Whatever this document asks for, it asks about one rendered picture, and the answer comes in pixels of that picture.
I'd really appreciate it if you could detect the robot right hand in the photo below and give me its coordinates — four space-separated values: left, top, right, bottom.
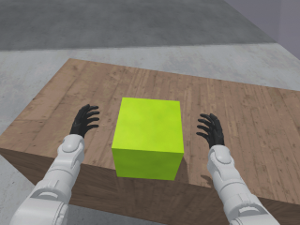
196 113 225 149

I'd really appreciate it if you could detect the left robot forearm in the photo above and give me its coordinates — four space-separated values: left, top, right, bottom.
9 134 85 225

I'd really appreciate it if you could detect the left robot upper arm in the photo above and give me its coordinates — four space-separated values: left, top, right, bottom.
12 198 69 225

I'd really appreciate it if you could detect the right robot upper arm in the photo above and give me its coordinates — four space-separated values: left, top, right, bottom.
229 214 278 225

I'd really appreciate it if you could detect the pedestal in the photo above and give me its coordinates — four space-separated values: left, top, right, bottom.
0 58 300 225

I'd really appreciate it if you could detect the carton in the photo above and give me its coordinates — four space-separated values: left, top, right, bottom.
112 97 185 181

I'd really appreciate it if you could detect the right robot forearm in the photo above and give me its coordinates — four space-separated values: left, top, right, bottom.
206 144 280 225

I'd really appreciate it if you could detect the robot left hand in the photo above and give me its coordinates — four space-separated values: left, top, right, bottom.
69 104 100 138

